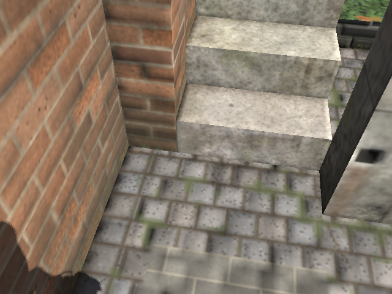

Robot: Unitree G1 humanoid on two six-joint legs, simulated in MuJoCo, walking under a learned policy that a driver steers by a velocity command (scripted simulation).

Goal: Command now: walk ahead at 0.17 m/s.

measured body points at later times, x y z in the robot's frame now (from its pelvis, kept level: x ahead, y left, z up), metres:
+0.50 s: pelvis +0.16 -0.03 +0.01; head +0.18 -0.03 +0.46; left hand +0.15 +0.24 -0.13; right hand +0.34 -0.28 -0.10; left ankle +0.30 +0.14 -0.69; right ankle +0.07 -0.10 -0.73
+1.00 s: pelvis +0.42 -0.01 +0.01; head +0.44 -0.01 +0.46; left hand +0.59 +0.22 -0.11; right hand +0.40 -0.30 -0.11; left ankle +0.38 +0.10 -0.73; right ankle +0.56 -0.18 -0.67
